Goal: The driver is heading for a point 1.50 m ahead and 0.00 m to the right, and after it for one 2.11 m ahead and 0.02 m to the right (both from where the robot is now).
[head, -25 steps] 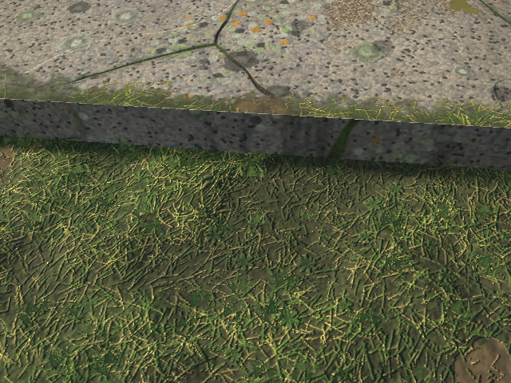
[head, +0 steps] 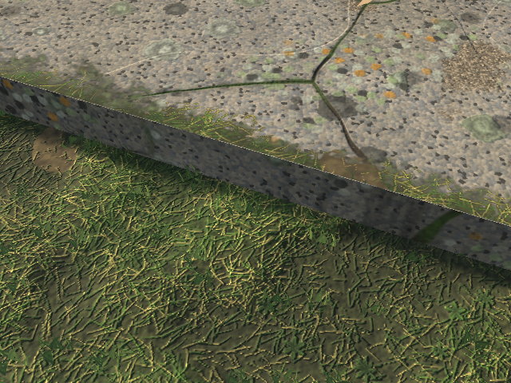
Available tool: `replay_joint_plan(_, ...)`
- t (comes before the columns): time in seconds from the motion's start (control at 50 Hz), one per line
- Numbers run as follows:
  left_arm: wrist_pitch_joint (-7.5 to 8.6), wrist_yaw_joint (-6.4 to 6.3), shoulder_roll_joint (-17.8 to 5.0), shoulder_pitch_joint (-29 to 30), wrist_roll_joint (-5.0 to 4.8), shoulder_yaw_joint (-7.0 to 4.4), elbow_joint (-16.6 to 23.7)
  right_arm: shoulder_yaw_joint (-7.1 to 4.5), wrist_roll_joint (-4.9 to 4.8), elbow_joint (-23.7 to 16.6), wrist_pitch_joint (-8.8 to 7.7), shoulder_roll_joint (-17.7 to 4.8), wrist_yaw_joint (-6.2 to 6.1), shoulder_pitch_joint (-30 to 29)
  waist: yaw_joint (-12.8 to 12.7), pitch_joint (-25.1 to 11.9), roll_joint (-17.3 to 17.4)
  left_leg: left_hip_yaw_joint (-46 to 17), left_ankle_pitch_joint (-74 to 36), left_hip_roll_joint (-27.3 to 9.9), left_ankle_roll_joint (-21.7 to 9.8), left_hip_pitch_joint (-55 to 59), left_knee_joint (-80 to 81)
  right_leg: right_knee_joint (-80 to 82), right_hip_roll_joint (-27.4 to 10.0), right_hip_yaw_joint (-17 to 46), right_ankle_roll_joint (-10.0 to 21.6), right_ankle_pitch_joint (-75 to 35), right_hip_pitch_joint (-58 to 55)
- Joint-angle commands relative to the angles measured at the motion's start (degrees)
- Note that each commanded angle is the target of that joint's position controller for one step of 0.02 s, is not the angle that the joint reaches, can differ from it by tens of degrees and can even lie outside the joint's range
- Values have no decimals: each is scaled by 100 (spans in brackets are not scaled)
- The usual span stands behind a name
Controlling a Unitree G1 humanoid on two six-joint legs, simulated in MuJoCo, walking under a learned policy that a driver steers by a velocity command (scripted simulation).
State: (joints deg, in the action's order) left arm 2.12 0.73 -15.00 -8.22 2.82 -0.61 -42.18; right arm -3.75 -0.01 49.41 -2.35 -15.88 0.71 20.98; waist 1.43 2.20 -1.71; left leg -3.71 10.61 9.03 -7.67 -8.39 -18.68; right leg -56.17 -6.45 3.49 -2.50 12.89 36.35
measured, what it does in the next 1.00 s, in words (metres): walks ahead: right foot, then left foot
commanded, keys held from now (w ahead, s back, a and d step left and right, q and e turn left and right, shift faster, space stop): w+q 0.24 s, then w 0.40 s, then w+e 0.36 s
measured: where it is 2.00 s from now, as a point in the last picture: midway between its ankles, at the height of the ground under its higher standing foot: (254, 233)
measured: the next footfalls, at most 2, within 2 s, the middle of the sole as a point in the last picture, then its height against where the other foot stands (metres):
right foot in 0.24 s outside the picture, level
left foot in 0.74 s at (198, 371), level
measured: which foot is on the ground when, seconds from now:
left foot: down 0.00-0.24, up 0.26-0.72, down 0.74-1.00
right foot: up 0.00-0.22, down 0.24-0.74, up 0.76-1.00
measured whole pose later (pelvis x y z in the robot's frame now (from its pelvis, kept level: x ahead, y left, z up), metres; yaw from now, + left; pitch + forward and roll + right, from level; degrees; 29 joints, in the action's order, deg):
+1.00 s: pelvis +0.51 +0.06 +0.00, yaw +7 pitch +1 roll +1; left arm 0.8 2.4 -15.6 -14.6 1.6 -3.7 -49.8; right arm -1.8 1.1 50.2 -5.3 -13.6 -0.3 19.4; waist 0.5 1.1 -2.4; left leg 9.8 11.6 1.2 -3.3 -4.7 -15.5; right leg -59.9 -4.0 0.1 2.3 11.0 34.6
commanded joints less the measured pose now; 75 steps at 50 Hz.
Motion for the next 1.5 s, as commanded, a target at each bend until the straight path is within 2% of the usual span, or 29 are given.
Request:
replay_joint_plan(0.02, -8, 16, -402, 350, -22, -76, 439, -218, -21, -307, -75, -870, -24, 232, 71, -9, 480, -1220, -1788, -1282, -619, -142, 655, 802, 189, -353, -138, -750, 0)
replay_joint_plan(0.14, 104, 44, -477, 1199, -104, -30, 784, -265, 81, -324, -27, -972, -94, 646, 420, -80, 585, -1663, -2403, -1468, -490, 722, 73, 1966, 503, -275, -3, -967, -18)
replay_joint_plan(0.22, 220, -66, -859, -129, -136, -176, 448, -298, 98, -527, -75, -1141, -106, 34, -337, -497, 577, -1832, -3054, -1333, -63, 226, -1054, 2862, 831, -247, 333, -385, -2250)
replay_joint_plan(0.24, 300, -145, -1113, -890, -60, -267, 296, -248, 37, -560, -126, -983, -44, -20, -715, -1007, 172, -1504, -2645, -950, 88, -245, -2233, 3126, 353, 157, 544, -262, -3467)
replay_joint_plan(0.26, 306, -243, -1554, -1679, 83, -381, 299, -102, -97, -743, -178, -454, -34, 208, -878, -1900, -656, -810, -579, -475, 259, -1225, -3896, 3403, -1185, 1882, 920, 1076, -4866)
replay_joint_plan(0.28, 203, -218, -1837, -1403, 57, -468, 259, -63, -42, -848, -150, -409, -25, 759, -394, -1995, -1679, -358, 2231, 18, 335, -2508, -4778, 4107, -1937, 4241, 1488, 1241, -5123)
replay_joint_plan(0.3, 157, -175, -1228, -1062, -30, -385, 289, -95, 136, -582, -55, -719, -70, 618, -282, -1170, -614, -448, 1724, -517, 293, -2844, -5212, 4069, -1738, 3889, 1519, 1843, -4399)
replay_joint_plan(0.32, 165, -129, -768, -790, -86, -280, 301, -81, 182, -575, -46, -696, -10, 227, -298, -557, -42, -396, 1215, -667, 323, -2732, -5035, 4169, -1387, 2948, 1416, 1523, -3674)
replay_joint_plan(0.34, 186, -102, -596, -641, -69, -231, 253, -56, 179, -606, -39, -575, 35, 39, -219, -292, -35, -345, 986, -807, 361, -2597, -4750, 4312, -1072, 2210, 1285, 845, -3252)
replay_joint_plan(0.38, 275, -90, -565, -769, -97, -215, 59, -25, 253, -615, 45, -495, 117, -35, -132, -160, -428, -274, 873, -900, 449, -2366, -4466, 4437, -701, 1354, 1184, -358, -2891)
replay_joint_plan(0.46, 434, -10, -670, -1099, -205, -267, -225, 34, 268, -767, 92, -407, 183, -456, -94, -174, -410, -212, 462, -919, 555, -2699, -4037, 4640, -691, 756, 1357, -1388, -3023)
replay_joint_plan(0.64, 341, 19, -870, -1756, -218, -343, -746, 267, 196, -1230, -4, -245, 234, -2106, -439, 90, -404, 696, -485, -1086, 528, -2014, -1595, 4609, -592, 1, 1152, -2133, -3193)
replay_joint_plan(0.68, 285, -7, -919, -1821, -211, -354, -850, 239, 219, -1231, -52, -323, 171, -2027, -341, 88, -376, 709, -171, -976, 406, -1667, -1308, 4224, -685, 138, 1106, -2698, -3369)
replay_joint_plan(0.72, 247, -18, -880, -1789, -242, -331, -911, 128, 313, -822, -163, -515, 69, -860, 213, -510, -45, 686, -207, -786, 210, -50, -702, 2715, -344, -113, 941, -3541, -3151)
replay_joint_plan(0.74, 270, -8, -681, -1682, -277, -259, -741, 7, 430, -620, -217, -900, -19, 127, 632, -1217, 436, -291, 346, -1737, -39, 1360, -554, 1281, -43, -311, 823, -2302, -2234)
replay_joint_plan(0.76, 267, -2, 18, -2151, -410, -98, -510, -145, 468, -603, -185, -1498, -84, 459, 478, -1890, 1755, -2700, 814, -3453, -592, 2774, -51, -596, 835, -745, 599, 1318, -331)
replay_joint_plan(0.78, 181, -93, -693, -1943, -257, -288, -653, -129, 246, -611, -117, -1246, -92, 335, 505, -1672, 1047, -3118, 1037, -3448, -663, 2190, 256, -1241, 733, -149, 710, 1587, 20)
replay_joint_plan(0.82, 156, -35, -523, -1455, -271, -298, -633, 65, 183, -618, -165, -535, -66, -428, 147, -497, 678, -1550, 274, -2858, -376, 998, 556, -1042, 296, -16, 739, 761, 13)
replay_joint_plan(0.86, 21, 33, -386, -1524, -158, -313, -752, 140, 155, -520, -244, -272, -90, -606, -122, -172, 767, -631, -378, -2431, -54, 363, 843, -747, 164, -69, 641, 485, -353)
replay_joint_plan(1.12, -82, 357, -72, 611, -84, -198, -40, -15, 101, 92, -401, -589, -153, -4, 23, 328, 559, 1390, -2077, -2373, -9, 613, 986, 1712, 244, -819, 597, -1137, -288)
replay_joint_plan(1.22, -47, 240, -312, 16, -40, -298, -136, -83, 126, 248, -221, -866, -220, 55, -290, -236, 695, 1752, -5191, -2432, 162, 1447, -984, 2258, 984, -1270, 1167, -36, -1239)
replay_joint_plan(1.24, 30, 180, -415, -693, -3, -371, -350, -89, 105, 210, -162, -916, -211, -12, -601, -659, 536, 1860, -4960, -2320, 252, 1148, -2143, 2659, 1193, -1251, 1330, -222, -2152)
replay_joint_plan(1.26, 59, 85, -852, -1587, 78, -537, -589, -51, 125, 84, -163, -828, -208, 3, -966, -1236, 133, 1851, -3316, -2188, 437, 49, -3719, 2906, 603, -315, 1596, 39, -3572)
replay_joint_plan(1.28, 9, 2, -1685, -1501, 44, -747, -510, 98, 60, -332, -221, -126, -87, 316, -522, -1655, -1492, 1703, 1781, -1029, 829, -2580, -5887, 3159, -1171, 2718, 2599, -450, -5317)
replay_joint_plan(1.3, -75, -10, -1584, -1656, -170, -748, -468, 24, 166, -375, -267, -587, -72, -348, -840, -1847, -481, 347, 1947, -844, 814, -3179, -6359, 3827, -1241, 3635, 2712, -412, -5289)
replay_joint_plan(1.34, -106, -72, -1042, -916, -228, -617, -451, 91, 108, -475, -389, -465, -46, -689, -427, -500, 157, 220, 828, -1436, 735, -3152, -5498, 4090, -876, 2177, 2261, -1157, -3828)
replay_joint_plan(1.36, -79, -94, -862, -693, -252, -564, -423, 82, 169, -455, -352, -470, -71, -737, -243, -267, 302, 206, 738, -1528, 786, -2820, -5116, 4133, -598, 1741, 2064, -2026, -3350)
replay_joint_plan(1.42, 51, -70, -747, -551, -271, -499, -382, 133, 304, -459, -95, -319, -53, -476, 66, -554, 232, 283, 782, -1456, 989, -2083, -4622, 4036, -184, 1025, 1953, -3636, -2782)
replay_joint_plan(1.5, 100, -74, -882, -796, -236, -532, -379, 212, 312, -691, 23, -176, -51, -1021, -78, -478, -26, 450, 330, -1324, 1141, -2158, -3540, 4049, 106, 918, 1737, -3199, -2534)
Keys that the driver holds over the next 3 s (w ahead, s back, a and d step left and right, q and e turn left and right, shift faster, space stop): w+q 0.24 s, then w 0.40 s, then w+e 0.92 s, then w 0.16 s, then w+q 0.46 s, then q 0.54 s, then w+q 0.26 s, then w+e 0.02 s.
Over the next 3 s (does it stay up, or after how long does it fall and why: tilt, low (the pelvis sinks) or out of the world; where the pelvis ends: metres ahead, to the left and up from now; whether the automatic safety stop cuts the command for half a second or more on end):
stays up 1.28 -0.09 0.19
